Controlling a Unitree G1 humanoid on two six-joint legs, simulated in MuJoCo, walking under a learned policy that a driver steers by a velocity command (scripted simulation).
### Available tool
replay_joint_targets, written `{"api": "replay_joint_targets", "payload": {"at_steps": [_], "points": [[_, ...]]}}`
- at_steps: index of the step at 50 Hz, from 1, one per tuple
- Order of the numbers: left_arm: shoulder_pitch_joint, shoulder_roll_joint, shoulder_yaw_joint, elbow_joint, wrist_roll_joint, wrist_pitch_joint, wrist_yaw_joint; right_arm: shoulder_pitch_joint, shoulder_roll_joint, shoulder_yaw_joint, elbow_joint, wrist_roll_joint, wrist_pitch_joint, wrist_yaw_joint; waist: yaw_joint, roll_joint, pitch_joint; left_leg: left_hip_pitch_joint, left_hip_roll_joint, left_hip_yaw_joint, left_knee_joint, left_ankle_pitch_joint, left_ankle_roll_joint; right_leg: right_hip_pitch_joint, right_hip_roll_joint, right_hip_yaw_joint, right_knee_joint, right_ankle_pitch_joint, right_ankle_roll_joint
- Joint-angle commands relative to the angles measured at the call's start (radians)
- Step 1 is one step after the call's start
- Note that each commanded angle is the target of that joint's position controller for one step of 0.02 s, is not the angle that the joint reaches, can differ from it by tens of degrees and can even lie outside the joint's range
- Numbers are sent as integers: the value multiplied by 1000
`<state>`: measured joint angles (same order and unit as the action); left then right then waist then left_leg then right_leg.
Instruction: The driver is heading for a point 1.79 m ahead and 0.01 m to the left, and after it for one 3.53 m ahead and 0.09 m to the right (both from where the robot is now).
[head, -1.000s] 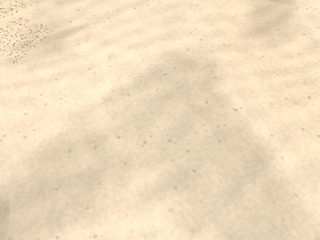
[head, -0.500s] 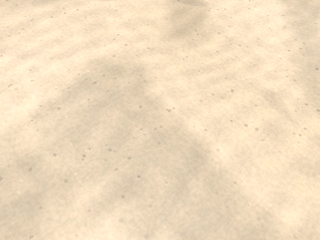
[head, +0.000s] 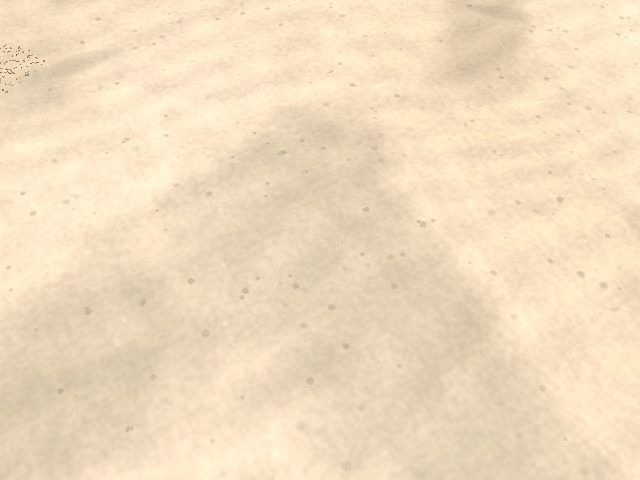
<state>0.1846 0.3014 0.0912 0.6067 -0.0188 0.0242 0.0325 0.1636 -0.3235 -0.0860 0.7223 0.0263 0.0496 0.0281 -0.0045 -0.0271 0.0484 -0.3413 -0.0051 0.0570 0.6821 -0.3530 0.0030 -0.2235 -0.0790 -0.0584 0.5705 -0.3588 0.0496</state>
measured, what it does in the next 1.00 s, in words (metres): walks ahead: left foot, then right foot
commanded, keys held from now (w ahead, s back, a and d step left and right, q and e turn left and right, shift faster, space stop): q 0.22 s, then no key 0.14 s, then e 0.06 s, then w+e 0.58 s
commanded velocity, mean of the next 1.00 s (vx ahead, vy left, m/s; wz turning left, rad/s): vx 0.18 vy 0.00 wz -0.01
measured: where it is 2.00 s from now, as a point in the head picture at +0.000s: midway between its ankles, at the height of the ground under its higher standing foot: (343, 381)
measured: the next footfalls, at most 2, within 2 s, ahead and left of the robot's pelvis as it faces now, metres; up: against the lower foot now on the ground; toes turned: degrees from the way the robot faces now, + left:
left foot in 0.02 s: +0.04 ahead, +0.09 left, +0.00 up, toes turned +3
right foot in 0.58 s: +0.06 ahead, -0.11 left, +0.00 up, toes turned +10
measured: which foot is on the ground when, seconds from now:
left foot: up 0.00-0.00, down 0.02-0.60, up 0.62-0.94, down 0.96-1.00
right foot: down 0.00-0.02, up 0.04-0.56, down 0.58-0.98, up 1.00-1.00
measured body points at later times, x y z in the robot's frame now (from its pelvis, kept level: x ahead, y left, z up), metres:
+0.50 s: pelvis +0.02 +0.01 +0.01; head +0.03 +0.03 +0.46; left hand +0.12 +0.31 -0.09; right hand +0.22 -0.22 -0.08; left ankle +0.00 +0.09 -0.73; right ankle +0.05 -0.14 -0.71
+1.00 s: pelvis +0.19 +0.04 -0.01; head +0.23 +0.04 +0.44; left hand +0.22 +0.34 -0.12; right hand +0.41 -0.22 -0.07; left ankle +0.28 +0.16 -0.73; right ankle +0.03 -0.11 -0.70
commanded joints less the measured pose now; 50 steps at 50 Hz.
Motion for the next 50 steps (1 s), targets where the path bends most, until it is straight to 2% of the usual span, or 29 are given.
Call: {"api": "replay_joint_targets", "payload": {"at_steps": [1,2,3,4,5,6,7,10,13,18,21,22,25,27,29,30,31,32,33,34,36,39,41,43,46,47,48,49,50], "points": [[5,109,34,-53,7,-16,-1,84,-143,-47,-66,-7,-8,-8,-24,72,-133,273,52,-151,-245,448,77,-126,-83,-11,200,244,-57],[-48,43,6,-116,50,-17,3,90,-277,-68,-99,-27,-21,-14,-18,349,-134,351,343,-595,-311,785,286,-407,85,-21,499,-324,37],[-91,80,13,-114,27,-20,9,126,-240,-51,-104,-59,-45,-3,-76,226,-217,327,404,-660,-338,731,397,-414,89,145,660,-397,30],[-91,113,21,-108,11,-17,10,83,-212,-40,-101,-52,-64,-2,-48,165,-160,306,358,-574,-331,655,366,-448,71,161,704,-321,20],[-85,130,29,-91,18,-16,14,45,-188,-35,-97,-30,-67,-8,-29,111,-125,290,300,-502,-327,566,306,-462,53,158,676,-234,11],[-89,139,34,-81,26,-16,21,10,-169,-27,-102,-13,-62,-17,-19,89,-110,279,266,-467,-326,528,263,-463,40,165,631,-155,9],[-88,137,36,-77,25,-15,20,-6,-159,-20,-105,-6,-54,-27,-8,104,-110,249,235,-434,-332,543,242,-420,42,166,611,-98,12],[-66,102,27,-57,18,-16,6,1,-158,-16,-111,-13,-39,-46,-3,115,-140,258,196,-398,-343,545,239,-378,75,151,581,-5,29],[-77,89,21,-47,17,-17,2,9,-144,-10,-110,-13,-31,-57,-14,123,-134,287,184,-397,-350,481,234,-381,74,147,470,31,47],[-108,77,14,-44,14,-24,-7,1,-133,-2,-103,-28,-23,-57,-37,156,-105,223,171,-413,-351,351,230,-284,51,143,296,43,51],[-84,62,4,-26,13,-29,-16,-30,-73,24,-93,-41,-27,-48,-36,158,-108,170,165,-382,-346,333,225,-155,24,127,172,36,38],[-75,59,0,-19,10,-31,-20,-16,-69,28,-83,-44,-30,-43,-43,160,-118,160,160,-382,-367,222,224,-113,30,109,132,42,32],[-77,76,-3,-19,-7,-43,-27,8,-136,12,-65,-34,-37,-32,-51,166,-41,114,169,-433,-413,-170,225,-89,78,52,34,16,-14],[-45,63,-11,-3,-9,-63,-32,14,-128,15,-58,-25,-46,-33,-30,139,-17,104,165,-437,-394,-259,206,-44,95,39,-76,20,-61],[42,75,-13,23,-2,-84,-29,-13,-78,29,-64,-27,-70,-34,4,96,-34,38,129,-374,-274,-168,166,65,38,137,-116,37,-130],[97,150,6,41,2,-93,-30,-32,-40,37,-95,-36,-89,-32,-6,-48,-54,-58,11,-207,-124,-127,108,125,-47,305,-156,-10,-208],[178,191,26,64,-6,-100,-42,-80,-43,31,-117,-34,-111,-31,27,-183,-27,-209,-77,-58,55,-116,46,202,-166,555,-272,-69,-307],[238,180,24,74,-4,-107,-47,-145,-92,16,-140,-18,-129,-31,77,-207,34,-386,-60,-90,188,-241,28,263,-265,736,-343,-22,-378],[256,167,20,82,-1,-116,-47,-157,-105,7,-143,-4,-139,-26,78,-159,46,-474,-34,-129,286,-263,27,320,-273,742,-341,28,-381],[251,163,20,80,-4,-121,-45,-151,-92,8,-140,-5,-146,-19,69,-121,29,-520,-10,-144,325,-193,27,373,-245,688,-326,86,-358],[245,151,18,75,-8,-111,-35,-174,-82,8,-140,-20,-157,-1,70,-80,0,-534,16,-129,281,-59,15,408,-182,562,-318,245,-314],[215,129,13,66,-11,-76,-17,-207,-20,26,-140,-24,-162,19,64,-99,-9,-349,-13,-70,81,67,-28,257,-87,415,-335,319,-270],[208,154,21,59,-12,-63,-9,-233,0,34,-143,-21,-162,25,72,-119,-4,-210,-40,-45,-32,160,-42,133,-57,371,-335,310,-249],[215,178,28,57,-13,-59,-6,-224,-31,23,-144,-12,-161,21,64,-126,-9,-75,-52,-55,-99,239,-48,42,-69,393,-330,277,-231],[186,172,27,50,-19,-66,-7,-116,-92,-5,-126,0,-162,3,-11,-136,-27,108,-34,-81,-167,256,-22,-11,-78,428,-264,271,-183],[176,150,20,44,-13,-70,-10,-34,-118,-21,-108,-2,-161,-8,-57,-127,-64,221,-30,-77,-193,240,0,-36,-43,410,-169,350,-157],[162,103,4,30,-1,-75,-14,105,-159,-39,-87,-10,-164,-19,-124,-83,-160,412,55,-149,-195,213,44,-114,20,360,49,338,-119],[209,-4,-26,-2,20,-79,-11,257,-239,-52,-72,-35,-157,-28,-135,168,-333,684,294,-473,-257,27,136,-309,133,257,401,-13,-68],[302,22,-26,-21,-32,-87,-8,244,-250,-49,-57,-49,-156,-13,-66,426,-356,678,434,-902,-433,-204,248,-491,150,248,637,-240,-52]]}}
